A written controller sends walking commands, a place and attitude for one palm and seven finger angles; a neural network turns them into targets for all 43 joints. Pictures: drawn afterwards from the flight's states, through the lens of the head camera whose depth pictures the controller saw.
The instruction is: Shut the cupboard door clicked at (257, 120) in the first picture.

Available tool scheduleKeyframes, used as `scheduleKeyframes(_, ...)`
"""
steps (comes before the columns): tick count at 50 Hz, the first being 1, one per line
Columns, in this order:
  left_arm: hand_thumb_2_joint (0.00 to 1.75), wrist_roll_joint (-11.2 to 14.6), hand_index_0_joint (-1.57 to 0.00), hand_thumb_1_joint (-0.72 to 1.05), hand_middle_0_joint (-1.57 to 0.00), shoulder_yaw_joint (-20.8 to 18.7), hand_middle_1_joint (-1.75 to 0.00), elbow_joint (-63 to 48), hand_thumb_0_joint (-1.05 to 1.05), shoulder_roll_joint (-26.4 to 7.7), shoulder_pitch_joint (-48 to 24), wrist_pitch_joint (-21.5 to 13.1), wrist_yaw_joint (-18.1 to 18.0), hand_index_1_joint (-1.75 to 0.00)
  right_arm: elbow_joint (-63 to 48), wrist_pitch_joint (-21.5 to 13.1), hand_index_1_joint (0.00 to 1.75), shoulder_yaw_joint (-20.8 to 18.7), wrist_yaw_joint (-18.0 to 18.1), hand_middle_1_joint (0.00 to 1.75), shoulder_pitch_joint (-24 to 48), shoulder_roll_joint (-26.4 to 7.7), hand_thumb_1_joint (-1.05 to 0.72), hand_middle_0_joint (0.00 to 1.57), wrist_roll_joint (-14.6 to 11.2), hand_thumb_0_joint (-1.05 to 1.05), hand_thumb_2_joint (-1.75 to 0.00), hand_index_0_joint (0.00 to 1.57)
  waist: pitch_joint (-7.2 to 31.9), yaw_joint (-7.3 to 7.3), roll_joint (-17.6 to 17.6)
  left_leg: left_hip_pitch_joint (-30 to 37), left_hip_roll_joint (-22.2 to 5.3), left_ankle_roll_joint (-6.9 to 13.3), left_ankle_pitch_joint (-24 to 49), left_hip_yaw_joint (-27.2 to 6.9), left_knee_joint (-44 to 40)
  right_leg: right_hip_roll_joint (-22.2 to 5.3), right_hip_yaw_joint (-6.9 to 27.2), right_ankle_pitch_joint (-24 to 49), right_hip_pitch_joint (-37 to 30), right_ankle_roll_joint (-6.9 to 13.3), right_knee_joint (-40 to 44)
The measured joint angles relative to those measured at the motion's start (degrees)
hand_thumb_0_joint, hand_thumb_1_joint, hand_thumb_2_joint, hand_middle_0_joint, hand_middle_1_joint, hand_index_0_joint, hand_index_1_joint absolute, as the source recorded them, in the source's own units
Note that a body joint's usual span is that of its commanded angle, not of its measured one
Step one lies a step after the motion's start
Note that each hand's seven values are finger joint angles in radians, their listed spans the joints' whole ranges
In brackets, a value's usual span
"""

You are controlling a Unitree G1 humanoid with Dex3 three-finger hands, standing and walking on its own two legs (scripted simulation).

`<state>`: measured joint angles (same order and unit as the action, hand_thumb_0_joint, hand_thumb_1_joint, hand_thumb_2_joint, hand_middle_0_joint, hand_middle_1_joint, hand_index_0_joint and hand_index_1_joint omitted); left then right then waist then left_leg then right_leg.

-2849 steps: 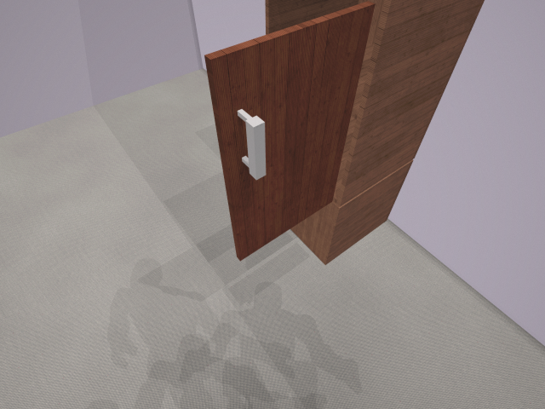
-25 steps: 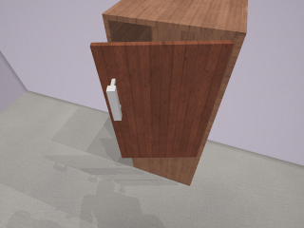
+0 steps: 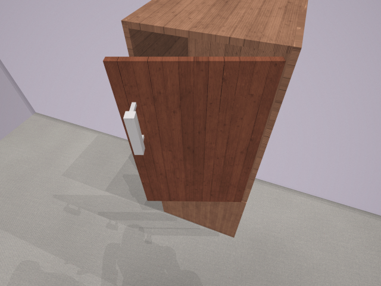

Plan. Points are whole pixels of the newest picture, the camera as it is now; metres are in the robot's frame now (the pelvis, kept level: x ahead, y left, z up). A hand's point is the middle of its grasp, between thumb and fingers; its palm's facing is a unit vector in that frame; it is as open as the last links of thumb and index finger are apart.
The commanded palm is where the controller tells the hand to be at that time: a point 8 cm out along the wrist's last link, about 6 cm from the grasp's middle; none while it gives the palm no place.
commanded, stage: look again from close up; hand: left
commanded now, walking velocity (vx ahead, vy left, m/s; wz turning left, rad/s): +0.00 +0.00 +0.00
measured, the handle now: (136, 128) +0.45 +0.17 +0.07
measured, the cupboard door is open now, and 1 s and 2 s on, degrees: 20 20 20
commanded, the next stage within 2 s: raise the hand and make a fist in 1.36 s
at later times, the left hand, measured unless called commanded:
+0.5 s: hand out of the picture -0.01 +0.15 -0.17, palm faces +0.04 -0.98 -0.19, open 7.4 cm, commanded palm none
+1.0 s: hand out of the picture -0.01 +0.14 -0.18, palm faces +0.05 -0.98 -0.17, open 7.4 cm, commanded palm none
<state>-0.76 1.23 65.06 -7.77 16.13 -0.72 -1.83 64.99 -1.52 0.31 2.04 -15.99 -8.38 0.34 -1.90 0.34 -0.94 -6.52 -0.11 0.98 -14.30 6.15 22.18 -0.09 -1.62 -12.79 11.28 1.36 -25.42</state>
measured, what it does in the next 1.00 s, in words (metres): stands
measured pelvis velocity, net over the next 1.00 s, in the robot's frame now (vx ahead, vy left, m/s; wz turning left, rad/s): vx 0.00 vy -0.02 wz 0.02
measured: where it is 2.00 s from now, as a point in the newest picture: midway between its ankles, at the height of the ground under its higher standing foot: outside the picture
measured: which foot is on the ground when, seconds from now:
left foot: down 0.00-1.00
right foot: down 0.00-1.00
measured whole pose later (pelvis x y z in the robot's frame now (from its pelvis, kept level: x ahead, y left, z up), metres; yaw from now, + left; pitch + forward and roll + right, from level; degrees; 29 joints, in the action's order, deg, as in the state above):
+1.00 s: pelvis +0.00 -0.02 +0.00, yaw +1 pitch -1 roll +0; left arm -0.7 0.7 64.9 -7.4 17.0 -1.2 -1.8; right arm 66.0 -1.5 0.3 2.3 -17.5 -6.2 0.5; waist -2.3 0.6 0.1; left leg -6.6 -1.5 -0.4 -14.1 4.8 22.2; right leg 1.3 -3.1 -12.2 10.2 2.7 -23.7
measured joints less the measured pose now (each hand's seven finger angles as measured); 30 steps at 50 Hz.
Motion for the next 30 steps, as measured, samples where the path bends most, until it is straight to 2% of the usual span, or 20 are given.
scheduleKeyframes(30,0.90,0.12,-0.20,0.92,-0.20,-0.43,-0.30,-0.14,0.01,-0.10,0.39,-0.46,-0.07,-0.30,0.87,0.14,0.30,-0.03,0.25,0.30,-1.01,1.55,-0.91,0.20,0.12,0.00,-0.90,0.19,-0.19,0.08,0.65,0.30,-1.61,-1.62,-0.05,-1.25,-0.10,1.54,-1.32,0.13,-1.17,1.58,1.37)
